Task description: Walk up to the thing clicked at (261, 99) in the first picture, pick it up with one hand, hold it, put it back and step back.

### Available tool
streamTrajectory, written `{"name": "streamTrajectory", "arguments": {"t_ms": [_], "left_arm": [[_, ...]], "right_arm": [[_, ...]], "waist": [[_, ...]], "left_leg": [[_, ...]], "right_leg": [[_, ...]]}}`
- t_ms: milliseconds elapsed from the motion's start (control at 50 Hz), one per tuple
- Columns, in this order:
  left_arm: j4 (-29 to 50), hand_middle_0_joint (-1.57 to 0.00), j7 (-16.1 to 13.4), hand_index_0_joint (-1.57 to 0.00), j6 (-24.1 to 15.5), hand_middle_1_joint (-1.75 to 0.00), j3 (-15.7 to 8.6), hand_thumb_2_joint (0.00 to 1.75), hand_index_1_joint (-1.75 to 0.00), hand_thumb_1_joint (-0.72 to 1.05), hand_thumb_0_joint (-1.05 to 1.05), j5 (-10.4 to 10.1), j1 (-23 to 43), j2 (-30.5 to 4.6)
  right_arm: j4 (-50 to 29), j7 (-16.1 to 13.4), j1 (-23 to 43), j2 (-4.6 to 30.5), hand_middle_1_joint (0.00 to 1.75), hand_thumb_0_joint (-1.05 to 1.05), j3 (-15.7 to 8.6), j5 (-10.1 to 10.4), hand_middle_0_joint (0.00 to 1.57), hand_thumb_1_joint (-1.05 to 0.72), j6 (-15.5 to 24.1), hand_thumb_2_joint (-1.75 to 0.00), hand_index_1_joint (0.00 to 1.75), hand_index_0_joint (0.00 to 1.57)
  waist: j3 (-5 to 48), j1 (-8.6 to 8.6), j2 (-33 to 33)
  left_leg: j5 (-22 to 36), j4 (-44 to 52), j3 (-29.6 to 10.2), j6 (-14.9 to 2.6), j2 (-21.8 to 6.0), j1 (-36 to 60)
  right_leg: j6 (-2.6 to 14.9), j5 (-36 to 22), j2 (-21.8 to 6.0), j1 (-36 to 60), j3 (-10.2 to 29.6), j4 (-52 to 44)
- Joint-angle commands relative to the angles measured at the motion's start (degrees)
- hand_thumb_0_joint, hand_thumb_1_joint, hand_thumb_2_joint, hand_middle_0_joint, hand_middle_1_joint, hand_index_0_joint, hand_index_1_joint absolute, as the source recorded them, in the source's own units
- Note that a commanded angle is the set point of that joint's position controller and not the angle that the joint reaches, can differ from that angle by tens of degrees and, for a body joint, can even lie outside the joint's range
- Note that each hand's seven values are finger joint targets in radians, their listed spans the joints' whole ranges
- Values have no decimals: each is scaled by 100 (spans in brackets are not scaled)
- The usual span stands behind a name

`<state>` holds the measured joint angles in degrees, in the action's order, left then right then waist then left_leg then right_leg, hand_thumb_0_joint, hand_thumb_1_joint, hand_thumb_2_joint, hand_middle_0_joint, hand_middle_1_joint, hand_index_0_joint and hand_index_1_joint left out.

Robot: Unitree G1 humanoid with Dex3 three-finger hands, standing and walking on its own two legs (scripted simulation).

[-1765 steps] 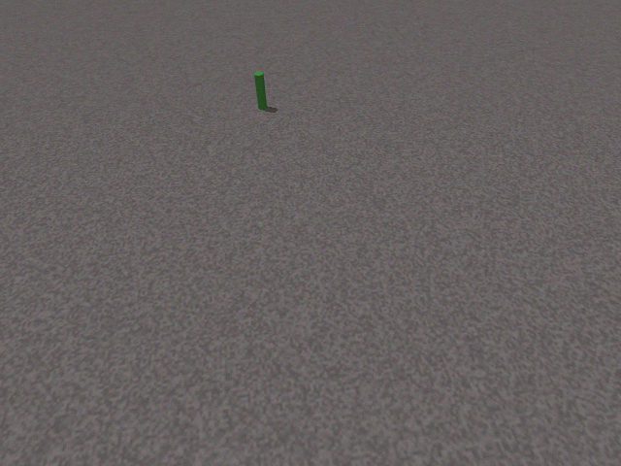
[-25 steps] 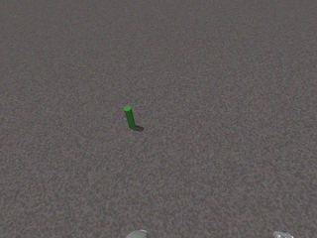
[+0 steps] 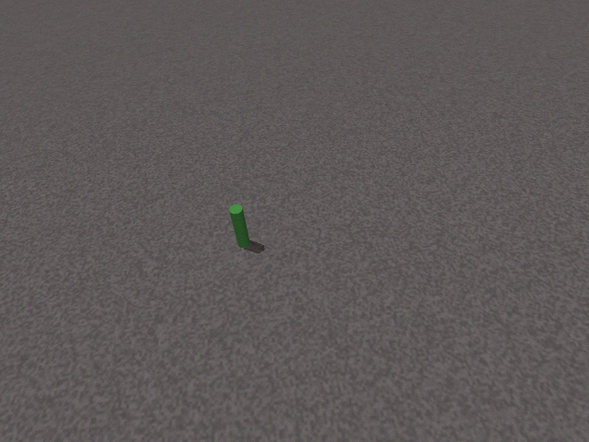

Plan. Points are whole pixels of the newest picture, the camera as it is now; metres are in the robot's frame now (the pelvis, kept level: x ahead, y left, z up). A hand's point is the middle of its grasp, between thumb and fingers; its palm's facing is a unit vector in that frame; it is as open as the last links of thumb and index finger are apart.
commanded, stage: step back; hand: left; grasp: from the side
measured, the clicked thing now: (240, 227) +1.05 +0.25 -0.65
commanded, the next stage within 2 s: stand in 0.44 s
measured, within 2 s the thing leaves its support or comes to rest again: neither
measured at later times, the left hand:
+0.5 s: hand out of the picture +0.12 +0.29 -0.15, palm faces +0.01 -0.93 -0.36, open 7.4 cm
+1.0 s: hand out of the picture +0.12 +0.28 -0.13, palm faces -0.03 -0.94 -0.34, open 7.4 cm
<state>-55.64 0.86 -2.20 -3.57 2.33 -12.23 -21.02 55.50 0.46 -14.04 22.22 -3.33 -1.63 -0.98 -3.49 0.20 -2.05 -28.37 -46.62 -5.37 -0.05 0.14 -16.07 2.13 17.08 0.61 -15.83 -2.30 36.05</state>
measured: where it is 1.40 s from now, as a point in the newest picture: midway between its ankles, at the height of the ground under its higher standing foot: outside the picture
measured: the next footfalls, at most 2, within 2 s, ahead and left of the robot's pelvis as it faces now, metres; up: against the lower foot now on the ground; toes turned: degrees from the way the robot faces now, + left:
left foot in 0.24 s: +0.11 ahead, +0.16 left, +0.00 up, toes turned +1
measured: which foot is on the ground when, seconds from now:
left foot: up 0.00-0.22, down 0.24-1.00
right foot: down 0.00-1.00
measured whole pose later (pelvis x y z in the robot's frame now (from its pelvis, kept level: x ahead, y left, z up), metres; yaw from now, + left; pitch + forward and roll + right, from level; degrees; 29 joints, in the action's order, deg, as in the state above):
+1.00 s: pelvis +0.04 +0.02 +0.02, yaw +0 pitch -3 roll +0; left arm -65.7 0.6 -1.2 -0.1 0.4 -5.5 -20.5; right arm 65.7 1.1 -5.1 20.3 -0.2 -0.4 1.0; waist -3.6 -0.6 0.0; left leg -8.0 -18.9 0.3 1.4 -1.8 -8.3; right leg -0.9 11.4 -1.0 -4.5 -0.8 18.6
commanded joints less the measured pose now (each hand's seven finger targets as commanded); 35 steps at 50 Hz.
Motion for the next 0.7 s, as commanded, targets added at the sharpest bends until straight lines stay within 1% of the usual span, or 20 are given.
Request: {"name": "streamTrajectory", "arguments": {"t_ms": [0,20,40,100,160,200,220,240,260,280,300,320,360,400,420,480,540,560,640,680], "left_arm": [[484,-20,-168,-20,-209,-30,-398,90,-30,90,0,-47,307,-1630],[445,-20,-177,-20,-232,-30,-376,90,-30,90,0,-69,349,-1548],[377,-20,-184,-20,-244,-30,-368,90,-30,90,0,-86,329,-1540],[363,-20,-198,-20,-244,-30,-338,90,-30,90,0,-100,239,-1544],[411,-20,-211,-20,-167,-30,-257,90,-30,90,0,-178,485,-1452],[442,-20,-224,-20,-83,-30,-201,90,-30,90,0,-215,519,-1425],[456,-20,-236,-20,-49,-30,-154,90,-30,90,0,-220,472,-1337],[500,-20,-242,-20,-22,-30,-135,90,-30,90,0,-241,475,-1236],[491,-20,-236,-20,33,-30,-89,90,-30,90,0,-286,453,-1101],[341,-20,-257,-20,91,-30,-89,90,-30,90,0,-334,302,-1147],[240,-20,-257,-20,85,-30,-86,90,-30,90,0,-283,351,-1141],[192,-20,-246,-20,66,-30,-73,90,-30,90,0,-247,379,-1110],[91,-20,-236,-20,-1,-30,-101,90,-30,90,0,-204,186,-1298],[36,-20,-221,-20,-16,-30,-137,90,-30,90,0,-211,351,-1448],[-146,-20,-167,-20,8,-30,23,90,-30,90,0,-210,555,-1193],[-216,-20,-117,-20,3,-30,118,90,-30,90,0,-225,635,-1065],[-351,-20,-117,-20,-33,-30,119,90,-30,90,0,-216,863,-1197],[-389,-20,-116,-20,-44,-30,122,90,-30,90,0,-221,816,-1192],[-510,-20,-108,-20,-48,-30,146,90,-30,90,0,-224,867,-1155],[-545,-20,-110,-20,-66,-30,145,90,-30,90,0,-214,929,-1169]], "right_arm": [[-346,-90,80,1070,30,0,-245,49,20,-90,185,-90,30,20],[-248,-81,-19,982,30,0,-219,60,20,-90,185,-90,30,20],[-205,-74,-61,933,30,0,-211,38,20,-90,178,-90,30,20],[-229,-66,27,863,30,0,-173,22,20,-90,155,-90,30,20],[-141,-87,61,768,30,0,-155,33,20,-90,200,-90,30,20],[-27,-113,5,783,30,0,-181,32,20,-90,220,-90,30,20],[-19,-130,125,938,30,0,-238,12,20,-90,214,-90,30,20],[-53,-153,151,1194,30,0,-295,-15,20,-90,217,-90,30,20],[-139,-161,417,1329,30,0,-286,-15,20,-90,228,-90,30,20],[-196,-144,758,1483,30,0,-269,59,20,-90,212,-90,30,20],[-160,-133,948,1411,30,0,-245,30,20,-90,192,-90,30,20],[-100,-130,1026,1308,30,0,-197,20,20,-90,174,-90,30,20],[-145,-125,1172,1159,30,0,-123,45,20,-90,170,-90,30,20],[-39,-117,1115,1022,30,0,-80,85,20,-90,161,-90,30,20],[84,-76,861,964,30,0,-20,156,20,-90,213,-90,30,20],[201,-38,1212,1080,30,0,-11,120,20,-90,290,-90,30,20],[320,-39,1112,968,30,0,46,135,20,-90,316,-90,30,20],[348,-39,1146,991,30,0,46,133,20,-90,324,-90,30,20],[423,-29,1307,970,30,0,50,141,20,-90,327,-90,30,20],[474,-24,1290,937,30,0,62,141,20,-90,328,-90,30,20]], "waist": [[-356,87,560],[-152,78,604],[-18,67,754],[227,134,1028],[464,24,1153],[543,-72,935],[602,-14,612],[806,-3,158],[839,82,-155],[815,177,-474],[635,187,-503],[585,223,-528],[781,246,-445],[752,132,-169],[787,-67,-114],[601,39,-230],[636,-71,139],[642,-44,122],[512,-23,210],[538,-38,276]], "left_leg": [[17,-707,-405,-75,-179,-1254],[184,-587,-369,-73,-141,-1058],[276,-501,-262,-53,-143,-1010],[368,142,94,-3,-152,-709],[875,1108,590,3,-133,1],[2225,1999,658,-85,-35,568],[3152,1863,325,-212,-273,858],[3817,1901,-260,-444,-824,956],[3609,2174,-821,-759,-1309,750],[3095,2204,-986,-1140,-1592,229],[2956,2241,-949,-1089,-1560,-159],[2832,2202,-691,-870,-1373,-253],[2812,1811,-253,-518,-968,-39],[2431,1726,-59,-299,-705,117],[2121,2129,-144,-264,-697,440],[2130,2443,-320,-266,-889,612],[3027,2412,-115,-199,-840,924],[3134,2438,-90,-191,-827,969],[2736,2686,-7,-147,-797,1036],[2755,2760,23,-118,-784,1044]], "right_leg": [[943,830,-1885,213,2571,-2082],[787,97,-1663,327,2074,-1898],[733,-519,-1563,446,1807,-1746],[710,-2099,-1560,635,1345,-1359],[587,-3491,-1417,567,815,-763],[314,-3342,-1182,395,621,-237],[139,-2860,-978,137,524,-63],[6,-2185,-701,18,386,268],[-101,-908,-325,-66,292,443],[-96,111,-181,354,162,472],[-69,512,-189,648,197,226],[-35,226,-235,758,283,-182],[20,-942,-509,811,553,-477],[109,-1179,-776,591,942,-764],[77,-809,-799,537,856,-990],[-47,-697,-627,494,648,-1256],[-57,-1416,-749,689,699,-1412],[-89,-1559,-740,742,659,-1478],[-104,-1289,-775,726,661,-1802],[-118,-1344,-814,846,675,-1881]]}}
